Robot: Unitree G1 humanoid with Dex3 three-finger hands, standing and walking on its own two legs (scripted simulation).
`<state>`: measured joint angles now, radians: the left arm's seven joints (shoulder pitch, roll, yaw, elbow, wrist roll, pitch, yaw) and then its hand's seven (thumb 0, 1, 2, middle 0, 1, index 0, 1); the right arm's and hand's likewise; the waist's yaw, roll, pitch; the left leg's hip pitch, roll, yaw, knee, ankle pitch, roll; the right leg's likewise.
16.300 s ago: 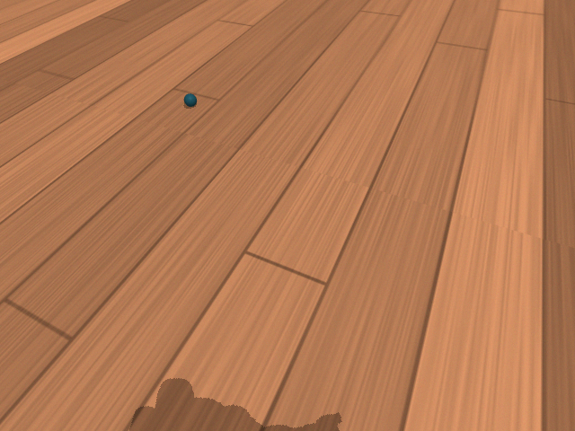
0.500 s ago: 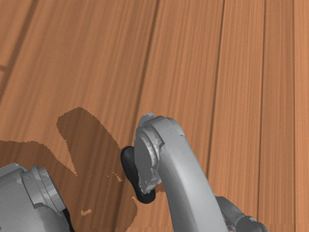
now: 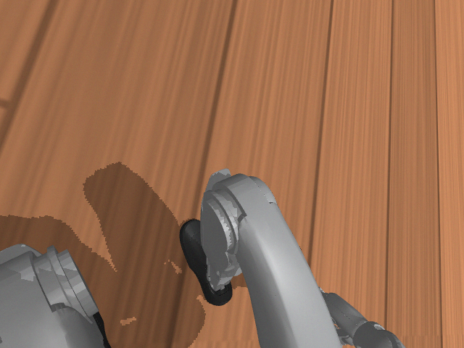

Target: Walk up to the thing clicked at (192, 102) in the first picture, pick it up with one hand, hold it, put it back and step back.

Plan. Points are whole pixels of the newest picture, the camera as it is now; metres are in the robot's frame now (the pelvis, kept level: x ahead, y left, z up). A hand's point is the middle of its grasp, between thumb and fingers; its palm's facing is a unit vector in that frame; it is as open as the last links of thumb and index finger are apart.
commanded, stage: close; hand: left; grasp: from above
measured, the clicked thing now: out of the picture +0.47 +0.37 -0.27
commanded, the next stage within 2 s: settle in 0.52 s
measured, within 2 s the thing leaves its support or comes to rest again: leaves its support in 0.94 s
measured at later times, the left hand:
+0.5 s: hand out of the picture +0.46 +0.36 -0.23, palm faces -0.43 -0.16 -0.89, open 10.4 cm
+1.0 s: hand out of the picture +0.46 +0.37 -0.22, palm faces -0.41 -0.15 -0.90, open 10.3 cm
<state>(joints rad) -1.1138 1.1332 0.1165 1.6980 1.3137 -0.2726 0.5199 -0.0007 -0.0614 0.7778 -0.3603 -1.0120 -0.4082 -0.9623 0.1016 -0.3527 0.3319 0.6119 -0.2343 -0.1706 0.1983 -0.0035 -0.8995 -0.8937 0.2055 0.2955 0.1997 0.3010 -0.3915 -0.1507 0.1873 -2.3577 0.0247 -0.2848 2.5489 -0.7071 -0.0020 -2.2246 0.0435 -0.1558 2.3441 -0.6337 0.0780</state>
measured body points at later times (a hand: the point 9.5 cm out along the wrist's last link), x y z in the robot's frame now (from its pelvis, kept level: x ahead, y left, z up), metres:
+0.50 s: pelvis +0.00 +0.00 +0.00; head +0.28 +0.13 +0.32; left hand +0.48 +0.37 -0.18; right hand +0.06 -0.26 -0.05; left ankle +0.06 +0.13 -0.27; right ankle +0.13 -0.13 -0.27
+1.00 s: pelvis +0.00 +0.00 +0.01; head +0.27 +0.14 +0.33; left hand +0.48 +0.37 -0.17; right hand +0.07 -0.26 -0.05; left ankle +0.06 +0.13 -0.27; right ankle +0.13 -0.13 -0.27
